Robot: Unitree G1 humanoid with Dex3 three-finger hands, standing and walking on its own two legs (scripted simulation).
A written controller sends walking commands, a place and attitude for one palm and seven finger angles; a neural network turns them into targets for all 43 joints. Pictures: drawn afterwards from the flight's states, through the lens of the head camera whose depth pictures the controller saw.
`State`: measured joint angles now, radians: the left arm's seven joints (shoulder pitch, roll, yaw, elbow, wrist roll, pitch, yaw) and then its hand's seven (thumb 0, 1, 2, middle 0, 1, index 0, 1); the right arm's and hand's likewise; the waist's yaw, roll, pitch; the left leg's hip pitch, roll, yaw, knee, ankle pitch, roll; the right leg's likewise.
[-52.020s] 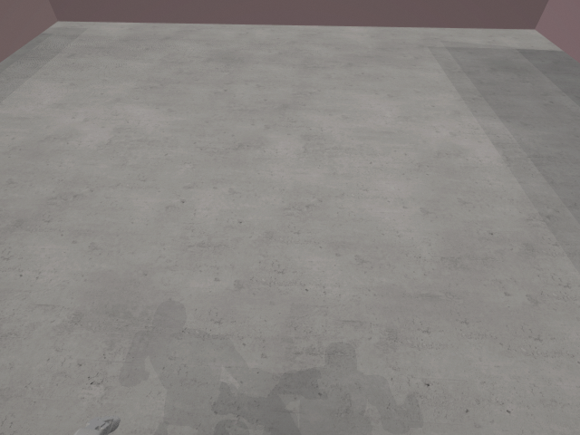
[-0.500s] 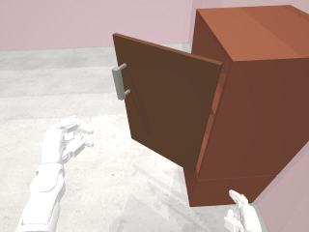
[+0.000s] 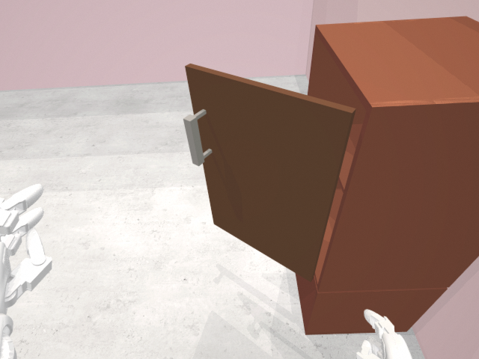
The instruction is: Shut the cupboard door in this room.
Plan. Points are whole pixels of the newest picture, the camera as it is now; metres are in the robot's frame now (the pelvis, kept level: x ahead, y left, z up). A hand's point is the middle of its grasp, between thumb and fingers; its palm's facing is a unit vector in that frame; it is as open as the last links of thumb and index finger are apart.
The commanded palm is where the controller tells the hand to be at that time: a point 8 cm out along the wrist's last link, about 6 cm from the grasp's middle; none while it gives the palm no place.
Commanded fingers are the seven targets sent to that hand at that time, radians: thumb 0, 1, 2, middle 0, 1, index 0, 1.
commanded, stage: draw the hand back to the body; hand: left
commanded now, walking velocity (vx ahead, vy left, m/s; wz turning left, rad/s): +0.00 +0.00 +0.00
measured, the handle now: (200, 137) +0.62 +0.19 +0.05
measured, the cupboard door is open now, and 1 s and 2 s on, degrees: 53 53 53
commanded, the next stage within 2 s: step back with the hand held close in 0.30 s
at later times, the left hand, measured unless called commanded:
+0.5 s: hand (60, 255) +0.19 +0.26 +0.16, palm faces +0.46 -0.78 -0.42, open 7.4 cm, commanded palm +0.14 +0.29 +0.17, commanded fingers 0.00 0.90 0.90 -0.20 -0.30 -0.20 -0.30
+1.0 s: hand (10, 294) +0.14 +0.30 +0.15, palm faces +0.42 -0.77 -0.49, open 7.4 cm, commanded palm +0.08 +0.33 +0.17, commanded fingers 0.00 0.90 0.90 -0.20 -0.30 -0.20 -0.30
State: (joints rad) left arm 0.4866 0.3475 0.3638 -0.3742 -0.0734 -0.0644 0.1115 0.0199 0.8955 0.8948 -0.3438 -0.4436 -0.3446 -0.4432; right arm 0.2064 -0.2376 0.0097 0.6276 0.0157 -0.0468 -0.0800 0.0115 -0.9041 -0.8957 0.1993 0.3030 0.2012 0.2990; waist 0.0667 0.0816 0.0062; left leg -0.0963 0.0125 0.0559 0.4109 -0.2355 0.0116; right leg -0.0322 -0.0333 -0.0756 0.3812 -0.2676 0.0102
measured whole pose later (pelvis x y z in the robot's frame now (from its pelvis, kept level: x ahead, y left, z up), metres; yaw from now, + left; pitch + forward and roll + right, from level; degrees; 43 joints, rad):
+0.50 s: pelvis +0.00 -0.01 +0.00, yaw +0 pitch -3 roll -1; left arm 0.46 0.35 0.37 -0.35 -0.07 -0.08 0.11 0.02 0.89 0.89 -0.21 -0.30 -0.21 -0.30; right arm 0.19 -0.23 0.01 0.62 0.01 -0.04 -0.08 0.01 -0.90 -0.90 0.20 0.30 0.20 0.30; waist 0.04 0.08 0.00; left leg -0.15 0.03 0.04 0.44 -0.24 0.00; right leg -0.07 -0.01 -0.08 0.37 -0.26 0.00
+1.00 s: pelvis -0.06 +0.03 -0.01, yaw +0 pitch +0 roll -1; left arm 0.54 0.43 0.43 -0.47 -0.06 -0.15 0.14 0.02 0.89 0.89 -0.21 -0.30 -0.22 -0.30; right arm 0.18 -0.22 0.00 0.52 0.03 0.03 -0.10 0.01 -0.90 -0.90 0.20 0.30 0.20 0.30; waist 0.00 0.02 0.01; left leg -0.37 0.00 0.07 0.55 -0.20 0.06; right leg -0.30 -0.05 -0.06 0.52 -0.22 0.04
